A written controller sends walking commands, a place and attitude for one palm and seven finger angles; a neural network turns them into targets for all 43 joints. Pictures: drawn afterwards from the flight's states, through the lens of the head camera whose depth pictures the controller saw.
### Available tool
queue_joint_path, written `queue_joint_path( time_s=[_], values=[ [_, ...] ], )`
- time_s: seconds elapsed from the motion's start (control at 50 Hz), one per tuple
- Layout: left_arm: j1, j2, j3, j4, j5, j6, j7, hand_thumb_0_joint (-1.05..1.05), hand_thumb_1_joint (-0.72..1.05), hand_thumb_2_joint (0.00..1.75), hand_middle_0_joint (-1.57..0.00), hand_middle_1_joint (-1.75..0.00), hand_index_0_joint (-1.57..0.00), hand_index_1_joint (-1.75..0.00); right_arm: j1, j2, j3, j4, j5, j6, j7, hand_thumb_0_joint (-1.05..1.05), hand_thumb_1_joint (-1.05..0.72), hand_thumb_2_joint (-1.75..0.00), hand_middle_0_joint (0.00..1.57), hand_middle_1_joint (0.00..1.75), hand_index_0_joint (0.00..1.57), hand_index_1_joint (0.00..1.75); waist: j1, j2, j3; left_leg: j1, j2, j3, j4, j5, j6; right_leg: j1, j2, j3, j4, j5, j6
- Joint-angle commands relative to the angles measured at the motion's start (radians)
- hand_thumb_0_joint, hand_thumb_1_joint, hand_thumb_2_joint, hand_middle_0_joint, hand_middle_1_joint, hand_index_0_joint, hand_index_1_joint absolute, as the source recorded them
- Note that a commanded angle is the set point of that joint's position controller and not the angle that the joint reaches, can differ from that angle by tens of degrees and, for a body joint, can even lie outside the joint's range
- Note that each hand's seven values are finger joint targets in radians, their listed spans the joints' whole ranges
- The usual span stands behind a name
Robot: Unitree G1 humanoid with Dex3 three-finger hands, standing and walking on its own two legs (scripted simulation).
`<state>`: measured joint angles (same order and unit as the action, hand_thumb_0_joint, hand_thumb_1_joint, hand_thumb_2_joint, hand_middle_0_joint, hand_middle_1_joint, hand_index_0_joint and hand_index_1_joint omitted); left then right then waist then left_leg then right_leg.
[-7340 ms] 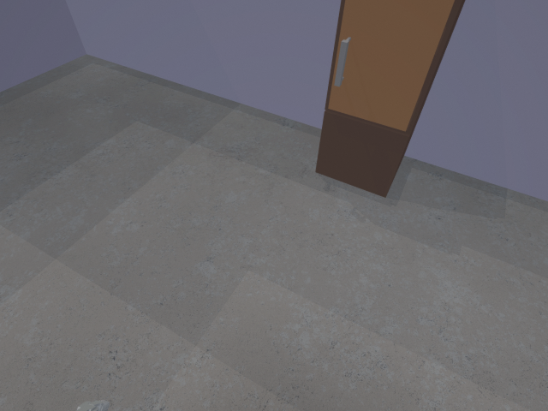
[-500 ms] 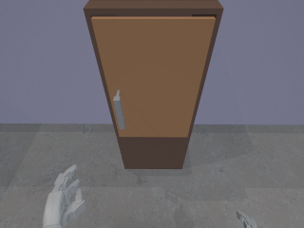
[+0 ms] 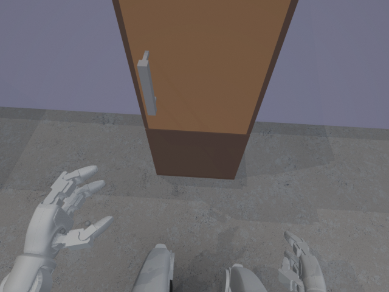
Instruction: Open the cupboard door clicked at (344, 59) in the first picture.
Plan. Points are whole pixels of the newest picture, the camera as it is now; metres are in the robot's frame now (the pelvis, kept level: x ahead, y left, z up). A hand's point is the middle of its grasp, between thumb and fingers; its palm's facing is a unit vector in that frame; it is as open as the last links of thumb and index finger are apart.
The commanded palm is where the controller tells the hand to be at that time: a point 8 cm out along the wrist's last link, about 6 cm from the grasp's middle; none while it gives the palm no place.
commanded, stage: raise the hand with hooked fingers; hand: left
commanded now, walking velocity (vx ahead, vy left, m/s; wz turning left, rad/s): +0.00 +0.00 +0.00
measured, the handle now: (149, 85) +0.62 +0.19 +0.01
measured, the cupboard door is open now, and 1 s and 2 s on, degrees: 0 0 0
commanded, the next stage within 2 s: move the hooked fingers beside the handle in 1.40 s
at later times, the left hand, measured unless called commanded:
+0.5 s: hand (62, 204) +0.26 +0.27 +0.04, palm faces +0.04 -1.00 -0.06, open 13.2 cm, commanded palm +0.24 +0.32 +0.05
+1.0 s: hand (49, 181) +0.30 +0.31 +0.05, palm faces +0.02 -1.00 -0.06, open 14.0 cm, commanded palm +0.27 +0.35 +0.05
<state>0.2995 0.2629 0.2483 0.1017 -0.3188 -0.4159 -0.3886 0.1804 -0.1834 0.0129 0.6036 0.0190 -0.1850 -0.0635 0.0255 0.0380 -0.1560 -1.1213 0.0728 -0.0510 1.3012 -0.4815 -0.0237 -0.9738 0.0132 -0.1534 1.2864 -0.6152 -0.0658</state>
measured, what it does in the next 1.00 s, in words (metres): stands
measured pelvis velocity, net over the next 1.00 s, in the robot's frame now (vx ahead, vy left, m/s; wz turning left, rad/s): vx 0.01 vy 0.04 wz -0.03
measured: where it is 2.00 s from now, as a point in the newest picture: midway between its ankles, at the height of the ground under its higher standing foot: outside the picture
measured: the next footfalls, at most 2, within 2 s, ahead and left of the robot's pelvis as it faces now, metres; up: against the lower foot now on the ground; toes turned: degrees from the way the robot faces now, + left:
none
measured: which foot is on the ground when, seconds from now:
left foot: down 0.00-1.00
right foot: down 0.00-1.00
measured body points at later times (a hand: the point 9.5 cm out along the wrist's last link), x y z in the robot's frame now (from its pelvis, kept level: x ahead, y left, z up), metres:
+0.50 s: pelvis +0.00 +0.04 +0.01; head +0.08 +0.06 +0.45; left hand +0.25 +0.32 +0.05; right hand +0.18 -0.22 -0.06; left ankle +0.07 +0.13 -0.62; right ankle +0.01 -0.09 -0.62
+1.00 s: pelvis +0.01 +0.04 +0.01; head +0.10 +0.07 +0.45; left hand +0.29 +0.37 +0.05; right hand +0.16 -0.22 -0.07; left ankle +0.07 +0.13 -0.62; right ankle +0.01 -0.09 -0.62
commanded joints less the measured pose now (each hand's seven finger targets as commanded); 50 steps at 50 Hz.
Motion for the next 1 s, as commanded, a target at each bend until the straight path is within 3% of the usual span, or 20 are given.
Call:
queue_joint_path(
  time_s=[0.0, 0.04, 0.1, 0.14, 0.2, 0.26, 0.32, 0.46, 0.48, 0.62, 0.64, 0.72, 0.84, 0.98],
  values=[
    [-0.017, 0.162, 0.143, -0.157, -0.048, -0.029, 0.031, 0.0, 0.06, 0.54, -0.26, -0.84, -0.26, -0.84, -0.042, -0.158, -0.079, -0.165, 0.008, -0.068, -0.014, 0.0, -0.9, -0.9, 0.2, 0.3, 0.2, 0.3, 0.0, -0.052, -0.268, 0.197, -0.049, 0.022, -0.153, 0.167, 0.057, 0.19, -0.023, 0.233, -0.324, 0.182, 0.078],
    [-0.026, 0.169, 0.151, -0.155, -0.046, -0.062, 0.05, 0.0, 0.01, 0.52, -0.26, -0.87, -0.26, -0.87, -0.04, -0.158, -0.081, -0.156, 0.004, -0.072, -0.011, 0.0, -0.9, -0.9, 0.2, 0.3, 0.2, 0.3, 0.008, -0.034, -0.262, 0.211, -0.046, 0.02, -0.162, 0.171, 0.056, 0.171, -0.013, 0.215, -0.308, 0.171, 0.067],
    [-0.05, 0.153, 0.124, -0.112, -0.031, -0.103, 0.06, 0.0, -0.06, 0.49, -0.27, -0.92, -0.27, -0.92, -0.016, -0.17, -0.084, -0.142, 0.004, -0.075, -0.007, 0.0, -0.9, -0.9, 0.2, 0.3, 0.2, 0.3, -0.018, -0.049, -0.221, 0.212, -0.048, 0.022, -0.18, 0.135, 0.058, 0.113, -0.006, 0.192, -0.309, 0.106, 0.063],
    [-0.065, 0.16, 0.119, -0.086, -0.029, -0.125, 0.052, 0.0, -0.1, 0.47, -0.27, -0.94, -0.27, -0.94, -0.008, -0.182, -0.086, -0.14, 0.004, -0.077, -0.008, 0.0, -0.9, -0.9, 0.2, 0.3, 0.2, 0.3, -0.018, -0.037, -0.205, 0.224, -0.046, 0.019, -0.186, 0.12, 0.059, 0.079, 0.002, 0.181, -0.301, 0.076, 0.054],
    [-0.093, 0.167, 0.111, -0.086, -0.026, -0.137, 0.043, 0.0, -0.17, 0.44, -0.28, -0.99, -0.28, -0.99, 0.006, -0.197, -0.086, -0.15, 0.008, -0.077, -0.007, 0.0, -0.9, -0.9, 0.2, 0.3, 0.2, 0.3, -0.02, 0.012, -0.21, 0.252, -0.052, 0.02, -0.218, 0.082, 0.06, 0.052, 0.004, 0.155, -0.295, 0.055, 0.049],
    [-0.11, 0.182, 0.127, -0.097, -0.033, -0.141, 0.04, 0.0, -0.24, 0.41, -0.28, -1.03, -0.28, -1.03, 0.019, -0.208, -0.087, -0.158, 0.007, -0.075, -0.008, 0.0, -0.9, -0.9, 0.2, 0.3, 0.2, 0.3, -0.019, 0.018, -0.246, 0.299, -0.05, 0.008, -0.239, 0.098, 0.059, 0.047, 0.015, 0.12, -0.265, 0.11, 0.043],
    [-0.126, 0.189, 0.129, -0.113, -0.023, -0.141, 0.049, 0.0, -0.31, 0.38, -0.29, -1.08, -0.29, -1.08, 0.022, -0.215, -0.085, -0.163, 0.006, -0.07, -0.003, 0.0, -0.9, -0.9, 0.2, 0.3, 0.2, 0.3, -0.018, 0.075, -0.252, 0.344, -0.047, -0.006, -0.264, 0.093, 0.052, 0.023, 0.018, 0.093, -0.245, 0.136, 0.038],
    [-0.176, 0.212, 0.142, -0.073, -0.018, -0.103, 0.031, 0.0, -0.48, 0.31, -0.3, -1.18, -0.3, -1.18, 0.035, -0.231, -0.075, -0.177, 0.001, -0.048, 0.006, 0.0, -0.9, -0.9, 0.2, 0.3, 0.2, 0.3, -0.028, 0.096, -0.248, 0.381, -0.041, -0.036, -0.282, 0.102, 0.04, -0.007, 0.026, 0.068, -0.227, 0.168, 0.034],
    [-0.193, 0.226, 0.151, -0.062, -0.016, -0.096, 0.026, 0.0, -0.5, 0.3, -0.3, -1.2, -0.3, -1.2, 0.041, -0.234, -0.074, -0.176, 0.002, -0.045, 0.005, 0.0, -0.9, -0.9, 0.2, 0.3, 0.2, 0.3, -0.034, 0.074, -0.25, 0.385, -0.038, -0.042, -0.283, 0.101, 0.039, -0.01, 0.027, 0.065, -0.226, 0.17, 0.036],
    [-0.285, 0.26, 0.18, -0.024, -0.037, -0.076, -0.024, 0.0, -0.5, 0.3, -0.3, -1.2, -0.3, -1.2, 0.045, -0.242, -0.064, -0.181, 0.002, -0.044, -0.002, 0.0, -0.9, -0.9, 0.2, 0.3, 0.2, 0.3, -0.036, 0.085, -0.268, 0.394, -0.039, -0.049, -0.271, 0.102, 0.037, -0.025, 0.03, 0.067, -0.226, 0.169, 0.035],
    [-0.307, 0.277, 0.188, -0.02, -0.037, -0.075, -0.032, 0.0, -0.5, 0.3, -0.3, -1.2, -0.3, -1.2, 0.05, -0.244, -0.062, -0.18, 0.002, -0.044, -0.002, 0.0, -0.9, -0.9, 0.2, 0.3, 0.2, 0.3, -0.033, 0.105, -0.275, 0.398, -0.04, -0.051, -0.268, 0.104, 0.035, -0.027, 0.033, 0.069, -0.219, 0.169, 0.03],
    [-0.341, 0.301, 0.21, 0.023, -0.042, -0.059, -0.056, 0.0, -0.5, 0.3, -0.3, -1.2, -0.3, -1.2, 0.052, -0.25, -0.062, -0.178, 0.005, -0.043, -0.004, 0.0, -0.9, -0.9, 0.2, 0.3, 0.2, 0.3, -0.035, 0.08, -0.28, 0.391, -0.039, -0.052, -0.268, 0.104, 0.037, -0.029, 0.03, 0.069, -0.222, 0.168, 0.034],
    [-0.387, 0.37, 0.269, 0.055, -0.057, -0.055, -0.085, 0.0, -0.5, 0.3, -0.3, -1.2, -0.3, -1.2, 0.065, -0.257, -0.064, -0.169, 0.006, -0.044, -0.005, 0.0, -0.9, -0.9, 0.2, 0.3, 0.2, 0.3, -0.022, 0.101, -0.322, 0.403, -0.039, -0.047, -0.246, 0.175, 0.036, -0.019, 0.032, 0.074, -0.212, 0.197, 0.027],
    [-0.344, 0.342, 0.251, 0.099, -0.071, -0.04, -0.105, 0.0, -0.5, 0.3, -0.3, -1.2, -0.3, -1.2, 0.077, -0.262, -0.071, -0.174, 0.015, -0.04, 0.004, 0.0, -0.9, -0.9, 0.2, 0.3, 0.2, 0.3, -0.024, 0.083, -0.317, 0.392, -0.038, -0.033, -0.244, 0.192, 0.041, -0.016, 0.031, 0.076, -0.221, 0.209, 0.034]
  ],
)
